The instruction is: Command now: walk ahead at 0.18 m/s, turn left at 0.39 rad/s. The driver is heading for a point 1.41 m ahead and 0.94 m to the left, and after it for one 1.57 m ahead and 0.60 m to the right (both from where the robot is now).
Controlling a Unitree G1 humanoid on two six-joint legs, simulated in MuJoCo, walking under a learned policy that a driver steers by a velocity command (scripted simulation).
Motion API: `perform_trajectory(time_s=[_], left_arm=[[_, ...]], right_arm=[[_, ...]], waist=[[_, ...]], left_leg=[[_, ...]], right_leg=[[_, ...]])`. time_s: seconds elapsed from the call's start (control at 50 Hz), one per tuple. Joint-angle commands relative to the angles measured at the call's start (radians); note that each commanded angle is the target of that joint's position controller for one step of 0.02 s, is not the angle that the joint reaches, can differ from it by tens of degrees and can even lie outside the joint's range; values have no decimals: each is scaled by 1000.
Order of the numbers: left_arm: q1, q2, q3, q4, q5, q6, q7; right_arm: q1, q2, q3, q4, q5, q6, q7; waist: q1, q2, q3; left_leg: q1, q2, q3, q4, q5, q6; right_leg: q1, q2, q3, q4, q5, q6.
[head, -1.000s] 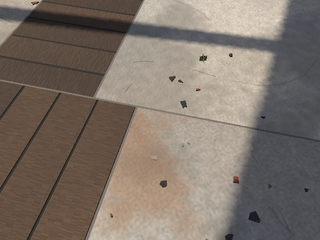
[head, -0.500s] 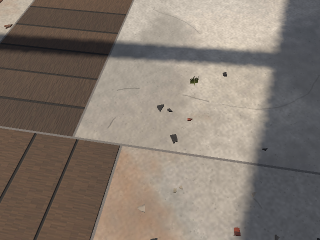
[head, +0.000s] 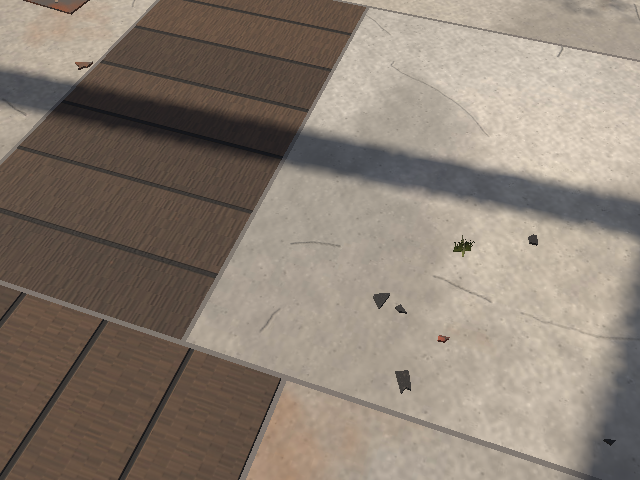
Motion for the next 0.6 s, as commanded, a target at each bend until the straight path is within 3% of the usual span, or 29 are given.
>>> perform_trajectory(time_s=[0.02, 0.04, 0.06, 0.08, 0.1, 0.14, 0.16, 0.22, 0.28, 0.38, 0.42, 0.44, 0.46, 0.48, 0.5, 0.52, 0.54, 0.56, 0.58, 0.6], left_arm=[[142, 71, -5, -73, 8, -32, -14], [48, 114, 8, -101, -25, -33, -16], [-18, 125, 12, -114, -29, -23, -5], [-58, 140, 22, -122, -15, -9, 9], [-61, 148, 30, -135, -7, 7, 18], [-47, 114, 29, -146, -2, 25, 28], [-47, 103, 27, -149, -1, 27, 32], [-83, 103, 29, -165, 1, 36, 37], [-138, 105, 30, -188, -2, 42, 35], [-165, 112, 28, -211, -16, 16, 20], [-120, 118, 31, -202, -22, 5, 9], [-75, 127, 37, -190, -22, 2, 2], [-39, 178, 51, -183, -10, 2, 2], [-77, 273, 69, -201, 18, 14, 9], [-99, 243, 65, -221, 53, 17, 5], [-156, 192, 52, -252, 45, 15, 9], [-198, 156, 44, -264, 26, 16, 11], [-211, 139, 38, -272, 9, 18, 13], [-210, 133, 33, -272, 0, 22, 16], [-201, 134, 31, -272, 2, 27, 18]], right_arm=[[255, -241, -55, -29, 1, 8, -9], [185, -206, -51, -59, 6, 14, -13], [119, -176, -44, -76, 15, 22, -20], [78, -155, -36, -90, 15, 31, -26], [63, -150, -35, -96, 7, 37, -30], [62, -165, -41, -107, -9, 44, -36], [67, -176, -46, -112, -9, 45, -42], [81, -202, -56, -129, 6, 58, -60], [73, -200, -58, -146, 14, 74, -72], [94, -197, -60, -162, 11, 96, -80], [81, -195, -59, -177, 18, 105, -83], [74, -188, -56, -185, 25, 111, -84], [99, -156, -46, -189, 28, 115, -87], [147, -99, -36, -208, 32, 111, -83], [123, -176, -58, -222, 20, 94, -76], [146, -238, -79, -201, 15, 92, -69], [171, -233, -84, -176, 19, 102, -70], [188, -208, -80, -160, 16, 116, -74], [193, -182, -74, -161, 17, 127, -73], [182, -163, -68, -172, 22, 132, -70]], waist=[[-71, 181, -480], [-80, 114, -373], [-68, 21, -265], [-54, -17, -193], [-27, 5, -165], [-7, 66, -154], [-7, 79, -159], [-21, 85, -189], [-37, 102, -163], [-54, 137, -142], [-25, 143, -142], [4, 136, -140], [3, 74, -160], [-63, -209, -149], [-42, -310, -131], [-60, -212, -126], [-75, -156, -113], [-74, -139, -103], [-67, -141, -83], [-60, -146, -69]], left_leg=[[779, 386, -613, -64, 684, 346], [677, 326, -522, -100, 493, 304], [544, 275, -439, -141, 331, 248], [402, 246, -397, -179, 239, 219], [296, 220, -381, -206, 173, 205], [208, 181, -353, -231, 143, 195], [198, 170, -344, -231, 148, 193], [209, 161, -372, -234, 23, 177], [187, 132, -410, -250, -209, 143], [228, 124, -492, -226, -212, 129], [236, 107, -513, -191, -151, 109], [210, 77, -501, -160, -144, 83], [120, 26, -448, -70, -235, 35], [-71, -135, -247, 170, -471, -26], [-164, -143, -181, 391, -586, -71], [-149, -95, -193, 535, -523, -90], [-143, -87, -173, 593, -463, -106], [-153, -80, -158, 656, -416, -124], [-162, -74, -148, 713, -387, -141], [-157, -68, -119, 720, -363, -151]], right_leg=[[-490, 56, 191, 750, -211, 34], [-568, 18, 194, 761, -134, 23], [-589, -22, 179, 704, -48, 23], [-561, -49, 177, 634, 5, 26], [-497, -61, 183, 569, 32, 23], [-433, -41, 169, 458, 66, 25], [-425, -32, 166, 404, 78, 30], [-429, -17, 182, 299, 148, 48], [-421, -3, 196, 207, 199, 57], [-348, 24, 203, 35, 172, 50], [-258, 31, 188, -111, 212, 30], [-167, 20, 175, -235, 289, 15], [-37, -97, 242, -298, 333, -23], [51, -330, 476, -327, 495, -144], [-20, -437, 624, -364, 625, -267], [-39, -413, 539, -342, 654, -261], [-51, -341, 431, -320, 645, -211], [-45, -295, 361, -308, 621, -180], [-53, -279, 316, -308, 633, -179], [-69, -257, 268, -318, 630, -182]])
